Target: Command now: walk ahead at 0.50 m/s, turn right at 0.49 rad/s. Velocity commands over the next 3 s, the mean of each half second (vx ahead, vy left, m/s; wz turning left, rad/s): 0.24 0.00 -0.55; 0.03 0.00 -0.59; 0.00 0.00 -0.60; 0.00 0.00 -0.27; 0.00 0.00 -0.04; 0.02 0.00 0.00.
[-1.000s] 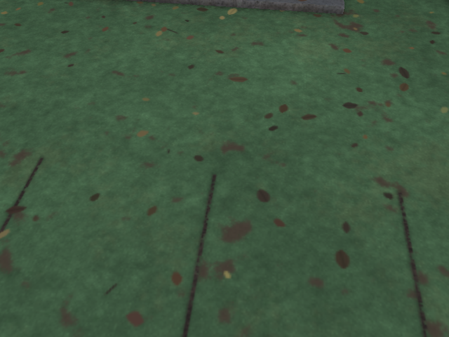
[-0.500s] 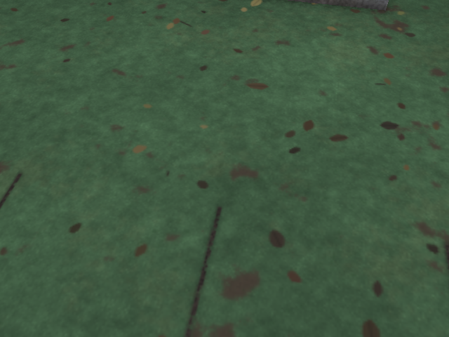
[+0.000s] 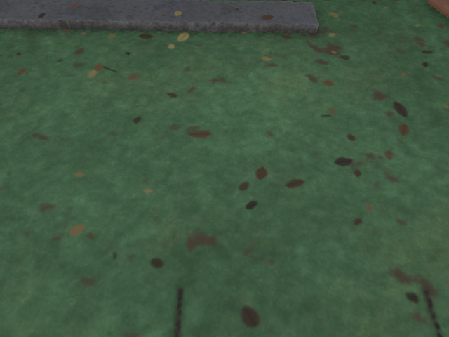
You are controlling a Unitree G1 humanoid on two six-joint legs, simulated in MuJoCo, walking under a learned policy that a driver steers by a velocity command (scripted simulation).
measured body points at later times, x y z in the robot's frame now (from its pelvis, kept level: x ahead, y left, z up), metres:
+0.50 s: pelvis +0.17 -0.04 +0.00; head +0.21 -0.08 +0.44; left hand +0.30 +0.21 -0.12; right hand +0.23 -0.32 -0.14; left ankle +0.28 +0.12 -0.66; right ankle +0.20 -0.08 -0.74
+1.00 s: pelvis +0.22 +0.02 +0.00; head +0.27 +0.03 +0.45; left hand +0.47 +0.21 -0.13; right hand +0.18 -0.29 -0.09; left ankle +0.28 +0.09 -0.74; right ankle +0.15 -0.07 -0.67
